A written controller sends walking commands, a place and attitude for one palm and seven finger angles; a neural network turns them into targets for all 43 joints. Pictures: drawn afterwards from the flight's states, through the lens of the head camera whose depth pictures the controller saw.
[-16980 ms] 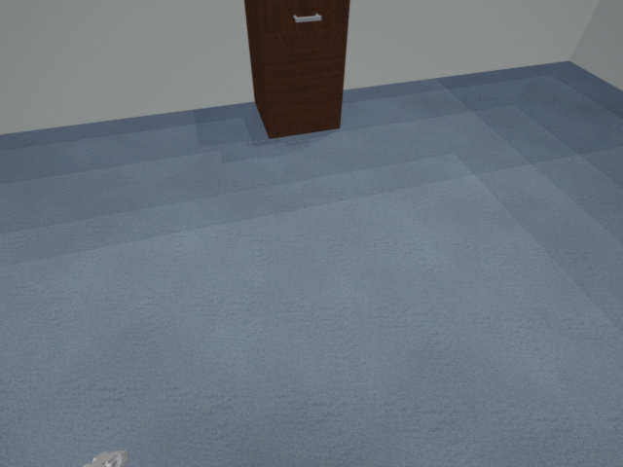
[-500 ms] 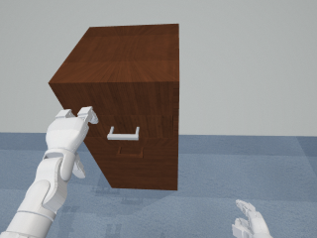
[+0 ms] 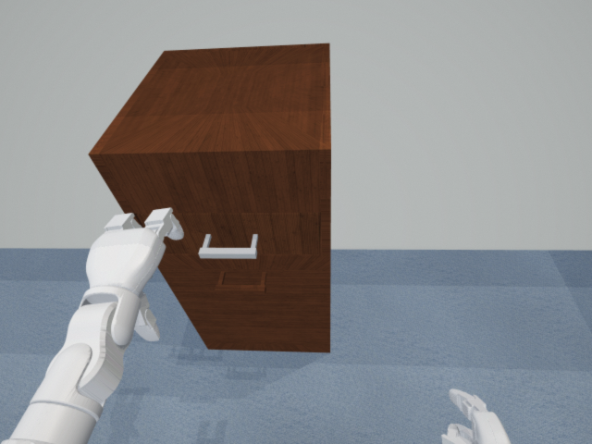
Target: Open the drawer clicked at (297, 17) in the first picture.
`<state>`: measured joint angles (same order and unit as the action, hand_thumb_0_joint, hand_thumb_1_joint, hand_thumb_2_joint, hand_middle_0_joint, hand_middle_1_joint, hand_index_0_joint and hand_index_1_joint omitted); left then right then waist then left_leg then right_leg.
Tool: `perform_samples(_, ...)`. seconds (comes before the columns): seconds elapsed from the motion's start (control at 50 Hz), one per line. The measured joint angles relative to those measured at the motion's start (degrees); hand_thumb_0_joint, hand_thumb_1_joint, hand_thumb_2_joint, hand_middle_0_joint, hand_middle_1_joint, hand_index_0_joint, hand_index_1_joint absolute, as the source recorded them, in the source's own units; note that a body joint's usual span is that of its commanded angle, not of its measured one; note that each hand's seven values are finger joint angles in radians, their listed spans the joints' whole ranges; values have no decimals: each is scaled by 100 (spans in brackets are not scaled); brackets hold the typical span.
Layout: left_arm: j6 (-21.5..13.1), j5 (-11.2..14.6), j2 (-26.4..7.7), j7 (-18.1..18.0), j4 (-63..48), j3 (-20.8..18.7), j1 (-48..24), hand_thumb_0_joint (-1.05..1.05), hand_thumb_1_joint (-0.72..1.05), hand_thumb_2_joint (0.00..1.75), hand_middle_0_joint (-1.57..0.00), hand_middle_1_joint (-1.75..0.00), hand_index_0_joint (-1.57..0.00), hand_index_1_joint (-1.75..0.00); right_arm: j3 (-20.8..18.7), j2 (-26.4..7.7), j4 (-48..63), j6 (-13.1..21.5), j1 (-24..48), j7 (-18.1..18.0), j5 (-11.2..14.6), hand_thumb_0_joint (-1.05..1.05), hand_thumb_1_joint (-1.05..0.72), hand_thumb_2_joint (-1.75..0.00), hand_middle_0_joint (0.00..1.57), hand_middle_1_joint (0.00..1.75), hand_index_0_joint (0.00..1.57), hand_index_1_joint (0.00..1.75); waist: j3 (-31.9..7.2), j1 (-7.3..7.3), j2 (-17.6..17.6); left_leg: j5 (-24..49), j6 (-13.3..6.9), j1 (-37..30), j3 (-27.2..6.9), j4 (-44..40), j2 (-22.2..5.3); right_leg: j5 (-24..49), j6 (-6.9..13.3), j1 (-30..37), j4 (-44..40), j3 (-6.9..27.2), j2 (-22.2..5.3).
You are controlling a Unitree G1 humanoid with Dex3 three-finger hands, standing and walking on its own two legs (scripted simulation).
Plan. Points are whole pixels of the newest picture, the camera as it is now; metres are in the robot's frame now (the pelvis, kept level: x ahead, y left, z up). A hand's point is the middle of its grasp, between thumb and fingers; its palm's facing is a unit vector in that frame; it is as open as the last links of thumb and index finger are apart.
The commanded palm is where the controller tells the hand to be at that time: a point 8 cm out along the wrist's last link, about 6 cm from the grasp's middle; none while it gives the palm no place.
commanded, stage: move the hooked fingers above the handle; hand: left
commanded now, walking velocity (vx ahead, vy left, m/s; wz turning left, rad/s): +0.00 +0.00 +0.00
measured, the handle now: (229, 246) +0.52 +0.22 -0.12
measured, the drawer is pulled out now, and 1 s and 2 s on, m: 0.00 0.00 0.00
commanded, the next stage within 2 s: none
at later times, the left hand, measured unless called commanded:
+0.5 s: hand (186, 266) +0.36 +0.23 +0.02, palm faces -0.06 -0.06 -1.00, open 13.8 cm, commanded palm +0.35 +0.23 +0.08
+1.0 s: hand (211, 263) +0.40 +0.21 -0.03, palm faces -0.07 -0.06 -1.00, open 13.8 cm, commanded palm +0.40 +0.22 +0.03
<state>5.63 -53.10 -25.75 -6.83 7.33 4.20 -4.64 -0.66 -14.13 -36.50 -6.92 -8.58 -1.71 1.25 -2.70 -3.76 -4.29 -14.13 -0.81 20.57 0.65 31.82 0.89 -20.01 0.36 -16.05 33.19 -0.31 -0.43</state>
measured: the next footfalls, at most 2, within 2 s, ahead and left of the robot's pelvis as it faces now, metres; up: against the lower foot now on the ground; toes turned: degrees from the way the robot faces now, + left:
none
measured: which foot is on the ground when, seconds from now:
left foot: down 0.00-1.00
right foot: down 0.00-1.00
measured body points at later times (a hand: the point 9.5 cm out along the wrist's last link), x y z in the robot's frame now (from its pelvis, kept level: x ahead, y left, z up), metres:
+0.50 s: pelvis +0.01 -0.01 -0.01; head +0.05 -0.03 +0.44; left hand +0.36 +0.23 +0.07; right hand +0.14 -0.26 -0.14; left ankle +0.02 +0.11 -0.73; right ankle -0.03 -0.11 -0.73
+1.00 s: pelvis +0.01 +0.00 -0.03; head +0.08 -0.01 +0.42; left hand +0.40 +0.21 +0.02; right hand +0.10 -0.26 -0.16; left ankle +0.02 +0.11 -0.73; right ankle -0.03 -0.11 -0.73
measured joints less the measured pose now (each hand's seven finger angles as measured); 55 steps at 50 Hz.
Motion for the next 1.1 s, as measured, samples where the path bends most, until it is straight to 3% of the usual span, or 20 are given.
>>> perform_samples(0.12,-213,-96,122,133,333,237,-186,0,-49,30,-31,-120,-32,-120,28,11,60,60,34,-47,-23,1,-91,-90,20,30,20,30,3,14,56,-17,13,71,-23,67,-2,-34,15,-69,81,-23,3)
perform_samples(0.24,-577,-333,187,-193,808,227,-550,0,-49,30,-32,-120,-32,-120,-26,53,12,122,23,-72,-58,1,-91,-90,20,30,20,30,-3,41,146,-98,39,352,-37,284,-34,-112,48,-343,288,-37,36)
perform_samples(0.34,-467,-423,180,-492,1343,115,-908,0,-49,30,-32,-120,-32,-120,-76,55,-76,105,-78,-74,-41,1,-91,-90,20,30,20,30,-83,99,148,-182,52,615,-39,463,-59,-185,61,-599,451,-37,60)
perform_samples(0.46,-277,-416,194,-473,1930,144,-1212,0,-49,30,-32,-120,-32,-120,-135,10,-138,48,-294,-78,-34,1,-91,-90,20,30,20,30,-189,208,123,-275,51,856,-30,609,-74,-261,62,-833,571,-25,74)
perform_samples(0.56,-563,-453,253,-467,2256,141,-1379,0,-49,30,-32,-120,-32,-120,-193,-27,-184,24,-450,-114,-63,1,-91,-90,20,30,20,30,-244,309,145,-374,43,1039,-8,754,-82,-344,55,-1014,700,-3,80)
perform_samples(0.66,-858,-620,261,-782,2507,-86,-1523,0,-49,30,-32,-120,-32,-120,-276,-23,-216,15,-558,-100,-99,1,-91,-90,20,30,20,30,-338,393,191,-490,43,1307,32,955,-120,-426,57,-1287,871,40,114)
perform_samples(0.76,-698,-721,225,-1101,2839,-257,-1636,0,-49,30,-32,-120,-32,-120,-335,-23,-236,-20,-633,-30,-106,1,-91,-90,20,30,20,30,-445,443,186,-580,36,1549,57,1120,-151,-482,50,-1522,996,67,142)
perform_samples(0.86,-458,-693,274,-1127,3068,-98,-1681,0,-49,30,-31,-120,-32,-120,-380,-25,-266,-40,-686,15,-108,1,-91,-90,20,30,20,30,-514,453,138,-626,15,1675,37,1215,-144,-509,27,-1613,1037,48,136)
perform_samples(0.98,-727,-793,447,-1163,3440,91,-1984,0,-49,30,-32,-120,-32,-120,-340,32,-292,-24,-639,-22,-138,1,-91,-90,20,30,20,30,-535,516,181,-669,-5,1889,-4,1401,-120,-563,8,-1796,1204,4,116)
perform_samples(1.1,-858,-1108,406,-1678,4056,-122,-2611,0,-49,30,-32,-120,-32,-120,-310,89,-270,26,-575,10,-198,1,-91,-90,20,30,20,30,-633,668,197,-758,-6,2472,-27,1812,-146,-658,13,-2366,1606,-19,141)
